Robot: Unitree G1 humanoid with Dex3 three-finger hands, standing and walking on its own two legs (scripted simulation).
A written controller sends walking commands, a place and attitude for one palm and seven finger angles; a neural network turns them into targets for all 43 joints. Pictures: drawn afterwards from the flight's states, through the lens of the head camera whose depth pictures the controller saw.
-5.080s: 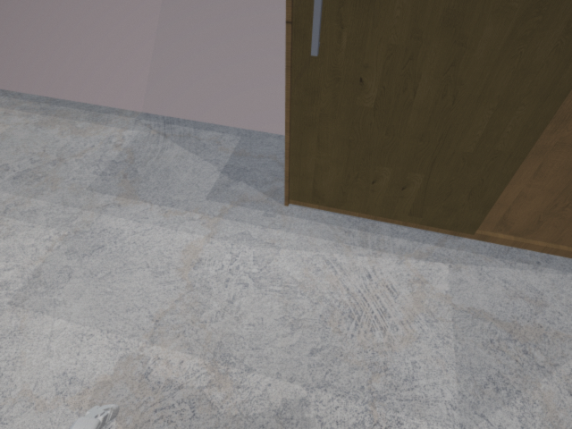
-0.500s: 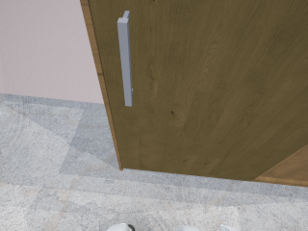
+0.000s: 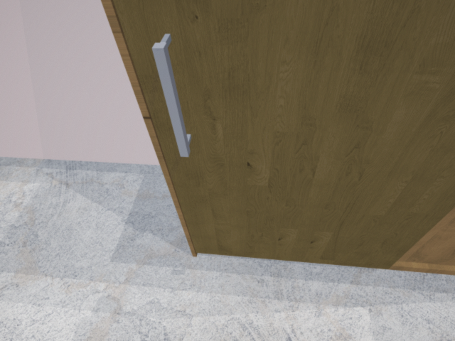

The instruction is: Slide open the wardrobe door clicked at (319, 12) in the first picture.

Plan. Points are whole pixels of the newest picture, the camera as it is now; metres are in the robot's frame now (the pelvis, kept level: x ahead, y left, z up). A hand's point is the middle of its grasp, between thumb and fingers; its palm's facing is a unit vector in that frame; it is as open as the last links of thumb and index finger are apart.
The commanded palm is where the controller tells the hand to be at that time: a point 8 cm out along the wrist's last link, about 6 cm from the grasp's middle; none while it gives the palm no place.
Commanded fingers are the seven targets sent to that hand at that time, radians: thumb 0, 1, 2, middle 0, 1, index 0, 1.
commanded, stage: come to a stop and stand still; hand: left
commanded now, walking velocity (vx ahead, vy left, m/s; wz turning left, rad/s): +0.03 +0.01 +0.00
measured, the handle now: (177, 103) +0.54 +0.15 +0.13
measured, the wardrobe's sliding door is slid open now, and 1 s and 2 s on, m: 0.00 0.00 0.00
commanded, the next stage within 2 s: look again from close up in 0.66 s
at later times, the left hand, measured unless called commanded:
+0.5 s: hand out of the picture +0.01 +0.28 -0.19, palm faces +0.00 -0.97 -0.24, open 7.3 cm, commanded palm none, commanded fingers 0.00 0.90 0.90 -0.20 -0.30 -0.20 -0.30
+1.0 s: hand out of the picture -0.01 +0.22 -0.19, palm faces -0.01 -0.98 -0.19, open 7.3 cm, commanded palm none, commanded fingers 0.00 0.90 0.90 -0.20 -0.30 -0.20 -0.30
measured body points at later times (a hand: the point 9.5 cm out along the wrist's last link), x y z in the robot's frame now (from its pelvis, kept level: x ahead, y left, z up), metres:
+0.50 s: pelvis -0.01 +0.09 -0.02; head -0.01 +0.08 +0.43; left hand +0.02 +0.33 -0.17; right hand +0.05 -0.15 -0.16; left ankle -0.03 +0.15 -0.75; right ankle -0.03 -0.10 -0.75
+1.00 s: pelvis -0.01 +0.05 -0.01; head +0.01 +0.05 +0.44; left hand +0.00 +0.27 -0.17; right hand -0.02 -0.16 -0.17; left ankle -0.03 +0.15 -0.75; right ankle -0.03 -0.10 -0.75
